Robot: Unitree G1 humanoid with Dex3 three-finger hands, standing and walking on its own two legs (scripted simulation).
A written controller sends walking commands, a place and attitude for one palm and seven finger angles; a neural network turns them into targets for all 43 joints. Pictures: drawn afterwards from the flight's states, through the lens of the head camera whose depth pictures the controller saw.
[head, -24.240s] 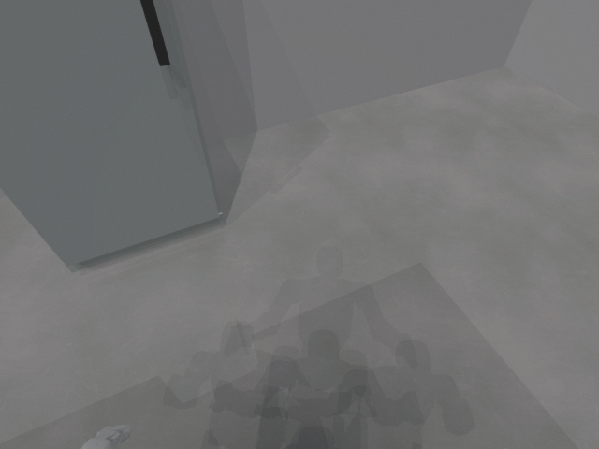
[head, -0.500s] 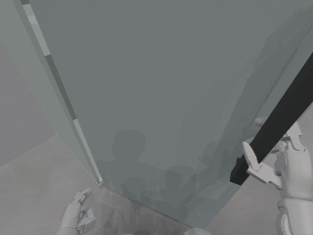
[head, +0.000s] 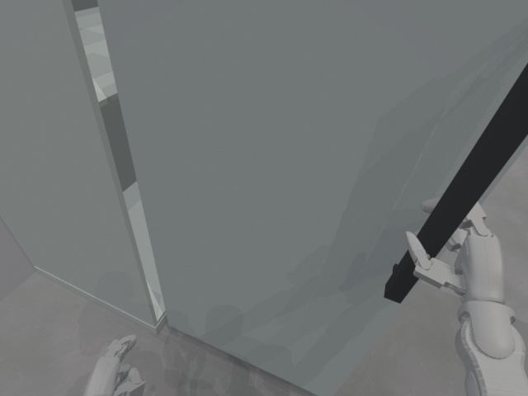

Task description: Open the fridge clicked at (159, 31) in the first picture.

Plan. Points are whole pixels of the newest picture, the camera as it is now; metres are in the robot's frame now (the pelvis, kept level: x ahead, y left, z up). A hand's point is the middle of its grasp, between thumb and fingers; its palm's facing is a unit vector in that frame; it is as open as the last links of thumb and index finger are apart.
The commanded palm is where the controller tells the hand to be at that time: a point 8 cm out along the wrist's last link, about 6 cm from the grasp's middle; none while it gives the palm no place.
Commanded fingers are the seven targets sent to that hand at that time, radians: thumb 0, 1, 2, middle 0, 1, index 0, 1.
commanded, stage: stop walking and hold the door back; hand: right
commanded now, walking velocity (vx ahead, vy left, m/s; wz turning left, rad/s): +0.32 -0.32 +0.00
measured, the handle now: (457, 188) +0.32 -0.21 +0.24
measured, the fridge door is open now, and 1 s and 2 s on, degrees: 89 86 80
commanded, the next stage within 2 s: loosen the grip on the handle in 1.94 s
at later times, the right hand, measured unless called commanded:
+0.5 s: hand (419, 253) +0.27 -0.17 +0.17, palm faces +0.39 +0.87 -0.29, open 6.9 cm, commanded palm +0.26 -0.24 +0.14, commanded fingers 0.00 -0.90 -0.90 0.45 1.40 0.45 1.40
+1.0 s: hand (425, 233) +0.30 -0.19 +0.17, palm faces +0.29 +0.94 -0.16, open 6.4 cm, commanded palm +0.30 -0.27 +0.14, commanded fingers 0.00 -0.90 -0.90 0.45 1.40 0.45 1.40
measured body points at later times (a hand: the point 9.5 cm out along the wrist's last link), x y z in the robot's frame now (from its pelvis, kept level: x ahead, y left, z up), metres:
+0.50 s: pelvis -0.17 +0.08 -0.01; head -0.13 +0.14 +0.43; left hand -0.07 +0.36 -0.16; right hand +0.24 -0.22 +0.18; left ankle -0.06 +0.20 -0.73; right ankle -0.14 -0.09 -0.63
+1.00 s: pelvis -0.18 +0.05 -0.02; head -0.17 +0.05 +0.43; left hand -0.17 +0.32 -0.14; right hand +0.28 -0.24 +0.18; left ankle -0.11 +0.18 -0.74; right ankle -0.15 -0.08 -0.73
